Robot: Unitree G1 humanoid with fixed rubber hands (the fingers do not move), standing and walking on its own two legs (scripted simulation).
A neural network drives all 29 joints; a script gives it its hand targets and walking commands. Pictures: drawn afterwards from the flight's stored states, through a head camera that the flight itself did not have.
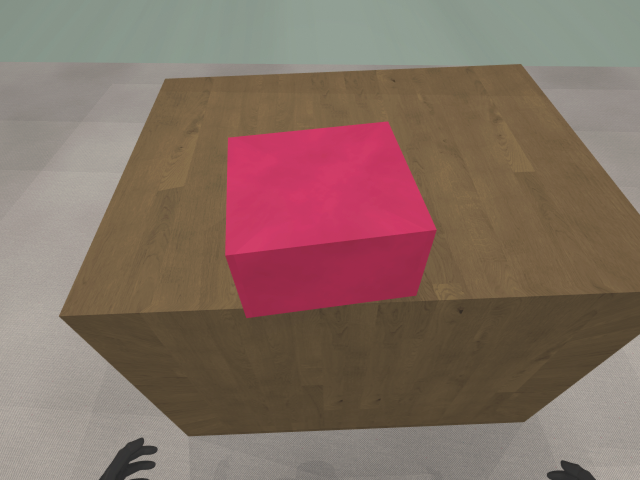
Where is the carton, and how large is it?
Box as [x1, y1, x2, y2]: [225, 121, 436, 317]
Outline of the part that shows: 387,121 228,138 225,255 246,317 409,296 416,294 436,229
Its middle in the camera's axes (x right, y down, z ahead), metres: +0.00 -0.04 +0.62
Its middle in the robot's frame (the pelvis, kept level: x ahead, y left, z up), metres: +0.49 +0.03 +0.03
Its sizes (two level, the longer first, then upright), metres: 0.264 0.244 0.154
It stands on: a pedestal, 0.71 m high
